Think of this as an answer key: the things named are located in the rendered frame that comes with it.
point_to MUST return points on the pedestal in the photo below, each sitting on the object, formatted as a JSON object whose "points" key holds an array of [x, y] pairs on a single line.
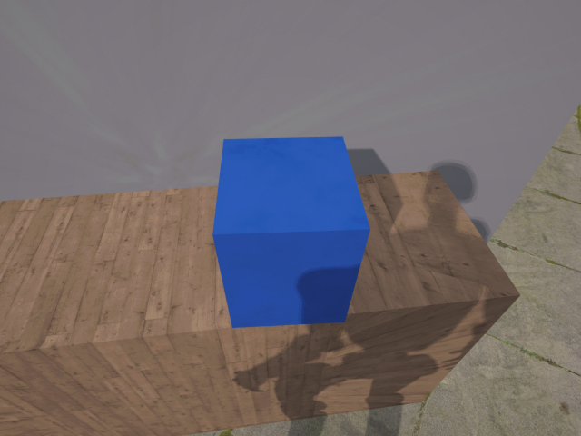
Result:
{"points": [[114, 319]]}

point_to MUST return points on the carton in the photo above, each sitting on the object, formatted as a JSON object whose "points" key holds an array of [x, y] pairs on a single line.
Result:
{"points": [[290, 230]]}

